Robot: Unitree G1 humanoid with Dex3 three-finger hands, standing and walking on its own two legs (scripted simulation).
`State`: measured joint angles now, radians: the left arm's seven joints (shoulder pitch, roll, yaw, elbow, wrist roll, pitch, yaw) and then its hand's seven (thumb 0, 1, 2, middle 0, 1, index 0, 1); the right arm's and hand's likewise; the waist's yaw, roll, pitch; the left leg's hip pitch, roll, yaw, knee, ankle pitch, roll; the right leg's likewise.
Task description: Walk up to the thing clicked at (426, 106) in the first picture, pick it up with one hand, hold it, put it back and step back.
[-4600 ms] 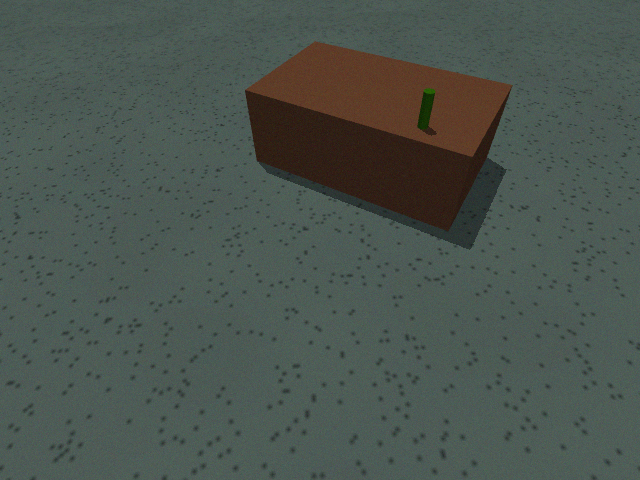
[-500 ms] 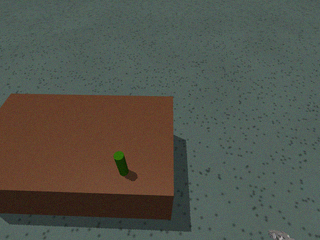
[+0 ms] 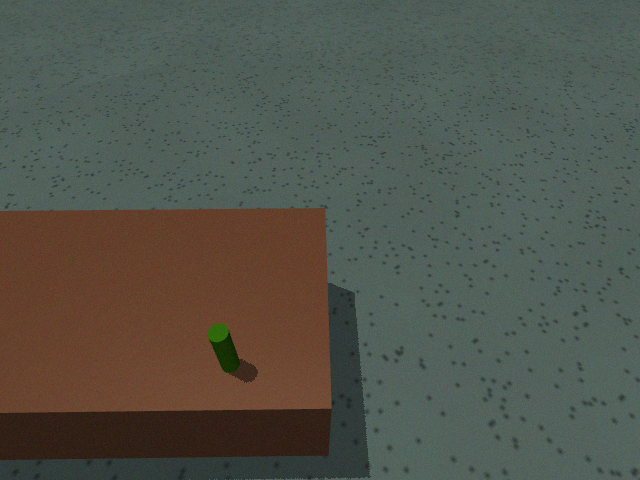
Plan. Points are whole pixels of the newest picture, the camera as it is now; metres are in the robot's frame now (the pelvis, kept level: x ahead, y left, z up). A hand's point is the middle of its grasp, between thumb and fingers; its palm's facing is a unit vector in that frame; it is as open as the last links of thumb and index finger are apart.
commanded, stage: walk up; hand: left
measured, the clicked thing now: (224, 349) +0.45 +0.21 -0.32
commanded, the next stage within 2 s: stand in 0.68 s
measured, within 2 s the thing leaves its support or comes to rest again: neither
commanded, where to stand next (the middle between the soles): +0.04 -0.01 m, yaw +2 degrees
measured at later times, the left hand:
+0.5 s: hand out of the picture +0.09 +0.26 -0.16, palm faces -0.01 -0.94 -0.33, open 7.4 cm
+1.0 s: hand out of the picture +0.09 +0.26 -0.15, palm faces -0.03 -0.94 -0.33, open 7.4 cm
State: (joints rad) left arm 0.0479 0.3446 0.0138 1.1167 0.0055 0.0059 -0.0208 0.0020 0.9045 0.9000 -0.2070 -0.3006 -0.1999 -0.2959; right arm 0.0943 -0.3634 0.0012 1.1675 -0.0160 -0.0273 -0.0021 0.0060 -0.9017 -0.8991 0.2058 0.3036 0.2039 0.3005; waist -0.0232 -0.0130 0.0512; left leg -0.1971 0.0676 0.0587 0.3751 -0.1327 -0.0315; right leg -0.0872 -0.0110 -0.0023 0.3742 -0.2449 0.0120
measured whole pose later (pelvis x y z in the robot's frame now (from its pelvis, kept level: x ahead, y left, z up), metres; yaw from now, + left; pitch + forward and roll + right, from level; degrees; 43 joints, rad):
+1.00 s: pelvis +0.01 +0.01 +0.00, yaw +0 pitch -2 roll +0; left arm 0.10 0.35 0.01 1.13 0.01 -0.01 -0.01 0.00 0.91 0.90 -0.21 -0.30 -0.20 -0.30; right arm 0.07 -0.34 0.00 1.15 -0.02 -0.01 0.01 0.01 -0.90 -0.90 0.21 0.30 0.20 0.30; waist -0.01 -0.01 0.05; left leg -0.16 0.05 0.07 0.32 -0.13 -0.02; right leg -0.04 -0.03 0.00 0.29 -0.22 0.03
